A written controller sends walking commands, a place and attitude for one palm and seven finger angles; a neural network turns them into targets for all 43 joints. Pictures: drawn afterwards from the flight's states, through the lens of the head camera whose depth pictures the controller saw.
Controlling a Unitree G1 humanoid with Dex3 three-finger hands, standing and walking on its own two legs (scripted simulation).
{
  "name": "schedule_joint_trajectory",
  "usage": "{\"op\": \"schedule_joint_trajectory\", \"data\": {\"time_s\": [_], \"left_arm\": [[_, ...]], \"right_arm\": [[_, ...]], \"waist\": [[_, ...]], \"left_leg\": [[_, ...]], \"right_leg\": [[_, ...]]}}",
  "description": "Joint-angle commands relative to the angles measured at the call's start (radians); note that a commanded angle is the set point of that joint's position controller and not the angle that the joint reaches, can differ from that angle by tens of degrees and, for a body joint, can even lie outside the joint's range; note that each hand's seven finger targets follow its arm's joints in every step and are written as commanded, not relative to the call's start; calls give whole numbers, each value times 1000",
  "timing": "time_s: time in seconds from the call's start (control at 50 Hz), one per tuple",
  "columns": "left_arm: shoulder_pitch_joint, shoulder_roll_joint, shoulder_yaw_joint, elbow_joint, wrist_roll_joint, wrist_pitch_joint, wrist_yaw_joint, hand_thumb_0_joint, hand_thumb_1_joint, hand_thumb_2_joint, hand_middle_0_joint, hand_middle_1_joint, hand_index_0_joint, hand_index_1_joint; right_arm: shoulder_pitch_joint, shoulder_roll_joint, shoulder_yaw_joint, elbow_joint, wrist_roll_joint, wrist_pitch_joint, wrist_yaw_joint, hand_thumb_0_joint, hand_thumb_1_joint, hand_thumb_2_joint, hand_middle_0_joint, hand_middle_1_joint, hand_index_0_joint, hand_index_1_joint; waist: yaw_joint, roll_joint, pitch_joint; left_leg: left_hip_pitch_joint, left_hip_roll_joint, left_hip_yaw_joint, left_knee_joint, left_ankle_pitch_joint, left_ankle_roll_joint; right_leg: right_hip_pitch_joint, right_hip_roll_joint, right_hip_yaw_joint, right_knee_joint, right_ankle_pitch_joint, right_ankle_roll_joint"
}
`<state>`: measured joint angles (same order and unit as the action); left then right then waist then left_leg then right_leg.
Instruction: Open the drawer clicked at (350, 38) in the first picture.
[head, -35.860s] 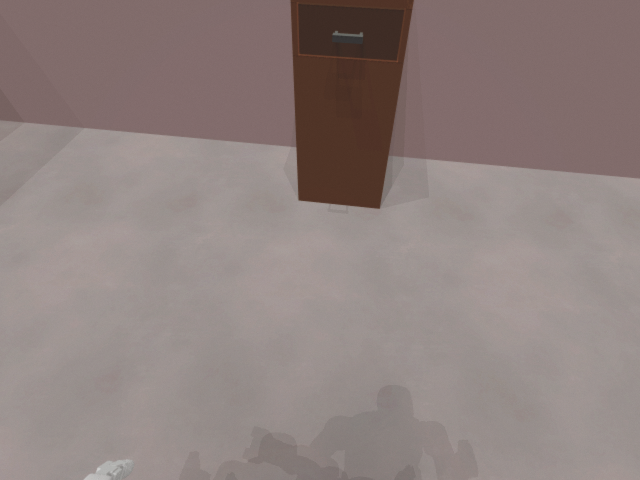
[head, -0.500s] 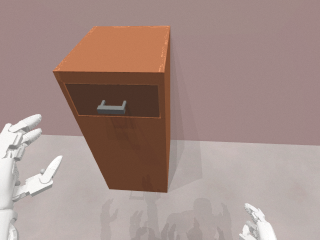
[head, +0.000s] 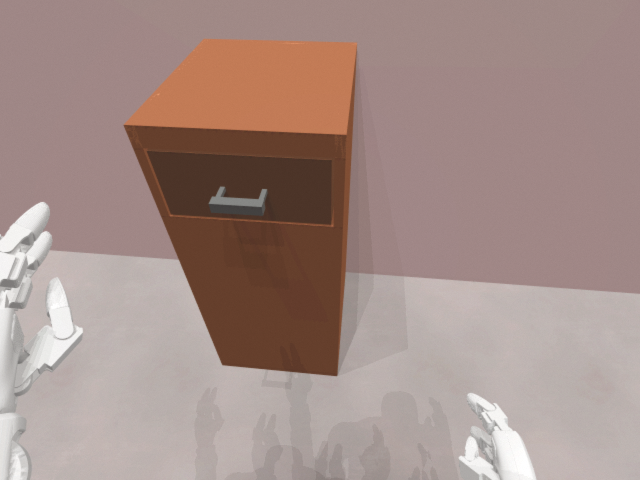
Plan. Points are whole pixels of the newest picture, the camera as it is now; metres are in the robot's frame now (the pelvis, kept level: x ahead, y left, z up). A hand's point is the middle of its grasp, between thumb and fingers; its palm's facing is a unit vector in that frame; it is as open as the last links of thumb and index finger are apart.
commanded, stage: step back with the hand held close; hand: left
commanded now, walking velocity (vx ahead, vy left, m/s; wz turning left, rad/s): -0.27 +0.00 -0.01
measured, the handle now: (240, 199) +0.59 +0.22 +0.01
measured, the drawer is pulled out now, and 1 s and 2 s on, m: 0.00 0.00 0.00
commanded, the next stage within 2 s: stop stepping back and stand still in 1.34 s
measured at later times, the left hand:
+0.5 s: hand (28, 392) +0.14 +0.25 +0.18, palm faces +0.40 -0.80 -0.46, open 7.4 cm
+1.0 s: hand out of the picture +0.07 +0.24 +0.18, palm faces +0.44 -0.78 -0.44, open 7.4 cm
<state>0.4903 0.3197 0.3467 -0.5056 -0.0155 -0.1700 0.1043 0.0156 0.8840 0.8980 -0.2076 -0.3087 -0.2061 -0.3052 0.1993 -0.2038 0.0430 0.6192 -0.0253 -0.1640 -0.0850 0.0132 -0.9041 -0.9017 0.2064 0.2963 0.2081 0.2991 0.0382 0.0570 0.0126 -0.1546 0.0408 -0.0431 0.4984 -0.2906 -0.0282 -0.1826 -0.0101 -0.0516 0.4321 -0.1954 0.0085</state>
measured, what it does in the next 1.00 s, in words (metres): shifts its weight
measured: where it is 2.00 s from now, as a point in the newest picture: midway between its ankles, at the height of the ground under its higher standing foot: outside the picture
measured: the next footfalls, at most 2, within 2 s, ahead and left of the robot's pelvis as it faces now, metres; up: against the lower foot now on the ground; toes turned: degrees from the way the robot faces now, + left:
right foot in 1.22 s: -0.13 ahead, -0.11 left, +0.00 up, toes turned +3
left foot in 1.50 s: -0.23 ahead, +0.11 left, +0.00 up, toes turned +3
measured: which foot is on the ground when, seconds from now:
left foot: down 0.00-1.00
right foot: down 0.00-1.00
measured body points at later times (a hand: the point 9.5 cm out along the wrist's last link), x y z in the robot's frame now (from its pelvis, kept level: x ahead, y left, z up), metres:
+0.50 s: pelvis -0.05 +0.01 -0.01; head -0.05 +0.02 +0.44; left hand +0.11 +0.29 +0.20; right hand +0.14 -0.22 -0.07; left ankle -0.01 +0.14 -0.74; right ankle +0.03 -0.13 -0.74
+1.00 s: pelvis -0.12 +0.01 -0.02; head -0.11 +0.01 +0.43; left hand +0.04 +0.28 +0.21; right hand +0.06 -0.23 -0.10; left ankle -0.02 +0.14 -0.73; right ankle +0.03 -0.12 -0.74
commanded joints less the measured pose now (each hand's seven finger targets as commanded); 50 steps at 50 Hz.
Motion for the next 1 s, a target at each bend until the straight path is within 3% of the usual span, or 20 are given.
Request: {"op": "schedule_joint_trajectory", "data": {"time_s": [0.0, 0.08, 0.12, 0.14, 0.22, 0.28, 0.42, 0.44, 0.52, 0.58, 0.64, 0.68, 0.72, 0.74, 0.8, 0.82, 0.86, 0.9, 0.94, 0.98], "left_arm": [[1, 144, 89, -215, 13, -60, 29, 0, 900, 900, -200, -300, -200, -300], [108, 183, 128, -320, -1, -69, 42, 0, 900, 900, -200, -300, -200, -300], [137, 232, 173, -388, -10, -79, 45, 0, 900, 900, -200, -300, -200, -300], [170, 242, 187, -385, -11, -83, 50, 0, 900, 900, -200, -300, -200, -300], [168, 255, 199, -403, -22, -98, 47, 0, 900, 900, -200, -300, -200, -300], [165, 243, 204, -337, -23, -107, 50, 0, 900, 900, -200, -300, -200, -300], [65, 227, 166, -275, -16, -122, 45, 0, 900, 900, -200, -300, -200, -300], [69, 220, 161, -250, -14, -121, 48, 0, 900, 900, -200, -300, -200, -300], [13, 230, 140, -309, -5, -134, 53, 0, 900, 900, -200, -300, -200, -300], [26, 220, 138, -328, -2, -136, 60, 0, 900, 900, -200, -300, -200, -300], [58, 222, 155, -345, 2, -136, 64, 0, 900, 900, -200, -300, -200, -300], [82, 217, 161, -330, 5, -140, 60, 0, 900, 900, -200, -300, -200, -300], [87, 231, 183, -318, 7, -142, 56, 0, 900, 900, -200, -300, -200, -300], [82, 237, 192, -306, 8, -146, 56, 0, 900, 900, -200, -300, -200, -300], [20, 234, 200, -284, 25, -164, 52, 0, 900, 900, -200, -300, -200, -300], [-13, 242, 199, -305, 25, -164, 53, 0, 900, 900, -200, -300, -200, -300], [-14, 239, 183, -285, 10, -157, 57, 0, 900, 900, -200, -300, -200, -300], [-38, 255, 180, -291, 5, -156, 58, 0, 900, 900, -200, -300, -200, -300], [-22, 247, 177, -300, -1, -154, 56, 0, 900, 900, -200, -300, -200, -300], [9, 228, 178, -332, -5, -159, 57, 0, 900, 900, -200, -300, -200, -300]], "right_arm": [[-66, -136, -74, -182, -12, 19, -9, 0, -900, -900, 200, 300, 200, 300], [-64, -137, -86, -232, 5, 43, -5, 0, -900, -900, 200, 300, 200, 300], [-76, -134, -90, -250, 9, 41, -7, 0, -900, -900, 200, 300, 200, 300], [-76, -124, -90, -252, 12, 41, -8, 0, -900, -900, 200, 300, 200, 300], [-79, -131, -89, -248, 21, 30, -4, 0, -900, -900, 200, 300, 200, 300], [-76, -138, -91, -230, 22, 23, -4, 0, -900, -900, 200, 300, 200, 300], [-74, -148, -92, -215, 26, 14, 1, 0, -900, -900, 200, 300, 200, 300], [-70, -141, -88, -213, 26, 16, 0, 0, -900, -900, 200, 300, 200, 300], [-58, -148, -88, -214, 24, 17, -4, 0, -900, -900, 200, 300, 200, 300], [-47, -148, -84, -222, 18, 16, -9, 0, -900, -900, 200, 300, 200, 300], [-54, -148, -85, -234, 20, 6, -13, 0, -900, -900, 200, 300, 200, 300], [-59, -145, -90, -240, 29, -6, -7, 0, -900, -900, 200, 300, 200, 300], [-62, -146, -94, -236, 26, -14, -2, 0, -900, -900, 200, 300, 200, 300], [-64, -141, -93, -232, 26, -16, 2, 0, -900, -900, 200, 300, 200, 300], [-53, -159, -101, -226, 20, -19, 10, 0, -900, -900, 200, 300, 200, 300], [-49, -157, -104, -221, 20, -18, 9, 0, -900, -900, 200, 300, 200, 300], [-31, -135, -97, -192, 20, -10, 16, 0, -900, -900, 200, 300, 200, 300], [-24, -120, -97, -168, 16, 9, 17, 0, -900, -900, 200, 300, 200, 300], [-29, -126, -98, -172, 16, 21, 10, 0, -900, -900, 200, 300, 200, 300], [-32, -141, -98, -191, 11, 24, -1, 0, -900, -900, 200, 300, 200, 300]], "waist": [[-48, -86, -68], [-41, -14, -210], [-29, 50, -236], [-25, 36, -248], [-28, 73, -222], [-30, 27, -187], [-42, -42, -71], [-43, -72, -58], [-50, -51, -67], [-50, 7, -78], [-39, 94, -120], [-32, 110, -153], [-33, 89, -143], [-31, 30, -123], [-37, -8, -30], [-41, -49, -15], [-48, -160, -45], [-58, -222, -98], [-63, -144, -98], [-63, 46, -92]], "left_leg": [[-108, -18, 12, 15, 163, 32], [-135, 21, -11, -26, 414, 29], [-170, 27, -27, -47, 495, 23], [-171, 30, -23, -40, 527, 20], [-228, 26, -20, -51, 435, 21], [-283, 33, -15, -60, 296, 31], [-371, -11, 7, -57, -115, 37], [-360, -17, 11, -46, -145, 36], [-309, -30, 14, -23, -211, 36], [-363, -2, -27, -104, -240, 49], [-468, 55, -85, -218, -230, 72], [-518, 70, -71, -208, -206, 85], [-562, 47, -44, -162, -201, 86], [-573, 35, -24, -126, -227, 83], [-678, 12, -22, -43, -469, 93], [-628, -4, -14, 5, -449, 79], [-367, -57, 37, 166, -280, 31], [-169, -75, 74, 276, -188, 17], [-144, -44, 17, 177, -218, 36], [-318, 64, -141, -38, -376, 88]], "right_leg": [[-37, -93, 84, -99, 33, -47], [89, -59, 18, 55, 257, -31], [130, -39, 2, 111, 324, -18], [139, -32, -3, 127, 352, -14], [118, -32, 1, 140, 324, -4], [100, -32, 12, 126, 265, 0], [-55, -65, 86, -31, -73, -11], [-91, -73, 95, -61, -137, -13], [-182, -76, 94, -121, -310, -14], [-126, -33, 52, -42, -279, 0], [40, 32, 6, 152, -92, 17], [119, 44, 10, 225, 21, 21], [146, 27, 43, 216, 99, 15], [126, 6, 74, 183, 92, 9], [32, -27, 186, 84, -229, -13], [-46, -40, 220, 19, -289, -26], [-296, -122, 259, -126, -355, -64], [-438, -174, 233, -191, -403, -73], [-462, -135, 171, -126, -398, -50], [-362, -34, 99, 126, -392, -14]]}}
